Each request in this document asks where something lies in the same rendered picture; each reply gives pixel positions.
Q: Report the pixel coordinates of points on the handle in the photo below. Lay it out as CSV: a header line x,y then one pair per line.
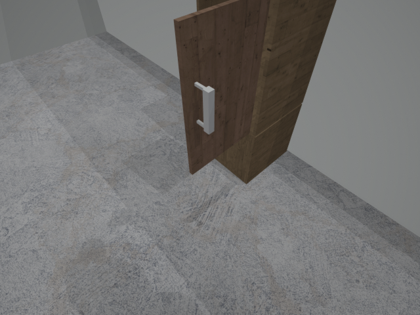
x,y
208,123

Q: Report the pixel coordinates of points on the cupboard door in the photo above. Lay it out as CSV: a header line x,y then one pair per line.
x,y
221,47

